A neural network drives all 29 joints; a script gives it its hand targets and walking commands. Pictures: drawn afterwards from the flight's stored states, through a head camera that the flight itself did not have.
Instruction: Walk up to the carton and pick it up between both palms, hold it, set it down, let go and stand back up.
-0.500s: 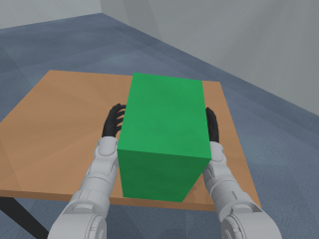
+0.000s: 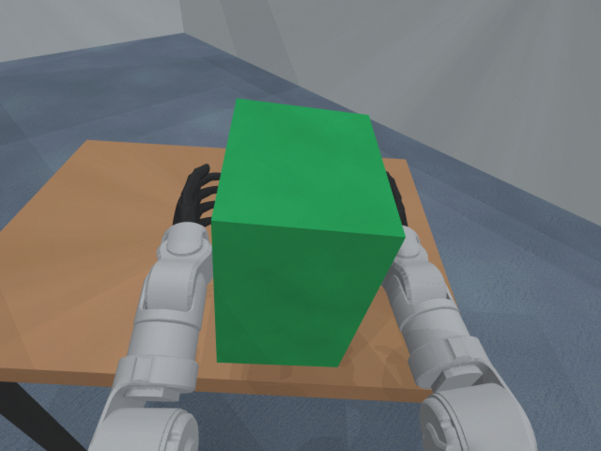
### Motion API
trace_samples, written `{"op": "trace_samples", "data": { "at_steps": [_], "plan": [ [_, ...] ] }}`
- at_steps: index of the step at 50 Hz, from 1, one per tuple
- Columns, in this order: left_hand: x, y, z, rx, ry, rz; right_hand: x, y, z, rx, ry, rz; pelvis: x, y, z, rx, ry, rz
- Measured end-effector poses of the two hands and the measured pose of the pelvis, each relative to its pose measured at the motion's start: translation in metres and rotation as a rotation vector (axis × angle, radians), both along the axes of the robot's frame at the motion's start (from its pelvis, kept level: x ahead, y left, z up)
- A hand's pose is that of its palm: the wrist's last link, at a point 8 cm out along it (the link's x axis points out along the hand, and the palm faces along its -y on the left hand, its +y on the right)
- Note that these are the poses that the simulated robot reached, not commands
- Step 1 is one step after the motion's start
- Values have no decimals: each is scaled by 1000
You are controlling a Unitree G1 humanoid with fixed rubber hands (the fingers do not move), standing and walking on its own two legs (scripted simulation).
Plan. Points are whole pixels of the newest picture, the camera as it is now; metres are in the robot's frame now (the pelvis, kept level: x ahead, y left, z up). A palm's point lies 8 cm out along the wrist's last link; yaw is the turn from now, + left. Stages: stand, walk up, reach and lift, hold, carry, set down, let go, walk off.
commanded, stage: reach and lift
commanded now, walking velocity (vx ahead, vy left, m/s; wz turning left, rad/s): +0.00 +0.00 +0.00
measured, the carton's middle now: (290, 242) +0.37 +0.02 +0.13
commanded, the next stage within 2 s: hold in 1.74 s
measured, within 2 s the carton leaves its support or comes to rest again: neither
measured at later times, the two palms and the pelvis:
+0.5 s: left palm (191, 201) +0.37 +0.14 +0.20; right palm (409, 191) +0.38 -0.12 +0.22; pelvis -0.03 +0.00 +0.00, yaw +0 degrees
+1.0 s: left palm (186, 193) +0.38 +0.14 +0.21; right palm (403, 174) +0.39 -0.12 +0.23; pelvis -0.01 +0.00 +0.00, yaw +0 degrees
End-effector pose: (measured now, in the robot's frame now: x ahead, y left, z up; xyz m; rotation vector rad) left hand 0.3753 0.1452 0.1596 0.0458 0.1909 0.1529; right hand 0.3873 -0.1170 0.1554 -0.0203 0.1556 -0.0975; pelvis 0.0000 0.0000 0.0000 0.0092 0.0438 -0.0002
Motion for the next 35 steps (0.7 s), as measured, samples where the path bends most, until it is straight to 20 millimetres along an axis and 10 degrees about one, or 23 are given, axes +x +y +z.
{"op": "trace_samples", "data": {
  "at_steps": [14,35],
  "plan": [
    [-14,2,41,-39,-5,3,-12,3,58,-60,-8,8,-28,0,-1,0,-38,0],
    [6,-12,43,-56,84,-41,-1,-11,68,-33,80,-40,-22,0,-1,0,-30,0]
  ]
}}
